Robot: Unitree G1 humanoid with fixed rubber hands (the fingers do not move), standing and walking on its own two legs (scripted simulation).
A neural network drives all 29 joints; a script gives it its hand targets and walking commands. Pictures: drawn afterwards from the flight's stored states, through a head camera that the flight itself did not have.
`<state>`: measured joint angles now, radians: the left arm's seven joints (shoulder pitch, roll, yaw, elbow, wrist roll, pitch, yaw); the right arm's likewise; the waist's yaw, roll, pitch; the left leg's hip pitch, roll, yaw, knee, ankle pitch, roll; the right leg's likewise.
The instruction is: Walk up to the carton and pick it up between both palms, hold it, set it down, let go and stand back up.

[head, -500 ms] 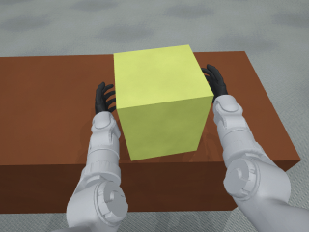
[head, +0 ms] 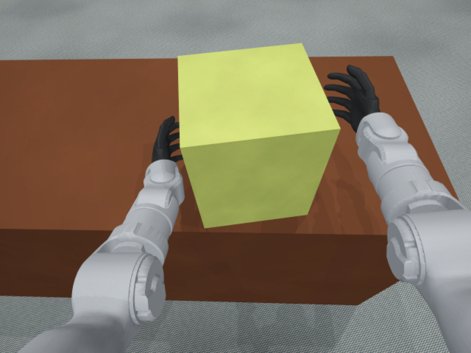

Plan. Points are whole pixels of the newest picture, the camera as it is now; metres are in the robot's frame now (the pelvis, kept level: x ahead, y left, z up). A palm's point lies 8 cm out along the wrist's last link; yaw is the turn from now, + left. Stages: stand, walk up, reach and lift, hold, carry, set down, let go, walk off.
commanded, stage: set down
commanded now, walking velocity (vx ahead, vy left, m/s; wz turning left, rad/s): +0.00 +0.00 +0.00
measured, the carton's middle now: (249, 143) +0.49 +0.02 +0.05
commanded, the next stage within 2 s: none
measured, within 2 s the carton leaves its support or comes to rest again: neither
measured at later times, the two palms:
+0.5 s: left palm (147, 205) +0.35 +0.18 +0.06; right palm (394, 178) +0.40 -0.21 +0.08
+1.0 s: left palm (132, 223) +0.31 +0.19 +0.08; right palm (403, 203) +0.36 -0.21 +0.07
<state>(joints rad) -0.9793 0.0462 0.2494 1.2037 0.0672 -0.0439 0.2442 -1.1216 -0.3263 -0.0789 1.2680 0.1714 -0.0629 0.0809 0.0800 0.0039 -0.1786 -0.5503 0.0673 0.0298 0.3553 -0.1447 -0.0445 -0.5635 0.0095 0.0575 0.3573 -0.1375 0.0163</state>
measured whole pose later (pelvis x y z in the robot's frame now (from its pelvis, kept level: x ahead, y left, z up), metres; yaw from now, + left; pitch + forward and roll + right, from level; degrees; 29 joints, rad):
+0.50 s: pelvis -0.05 +0.00 +0.00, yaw +0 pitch +16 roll +0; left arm -0.72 0.05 0.13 0.95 0.00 -0.03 0.24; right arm -0.88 -0.40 0.09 1.24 0.34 -0.11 0.09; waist 0.09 0.01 -0.20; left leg -0.57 0.07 0.03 0.38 -0.10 -0.05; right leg -0.58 0.01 0.06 0.38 -0.09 0.01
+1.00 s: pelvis -0.03 -0.01 +0.00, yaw +0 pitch +9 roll +0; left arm -0.45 0.04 0.08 0.57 -0.03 0.14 0.23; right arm -0.61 -0.40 0.09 1.02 0.34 -0.08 0.13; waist 0.09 -0.01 -0.16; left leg -0.40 0.07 0.03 0.39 -0.14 -0.05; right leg -0.42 0.01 0.06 0.42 -0.15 0.01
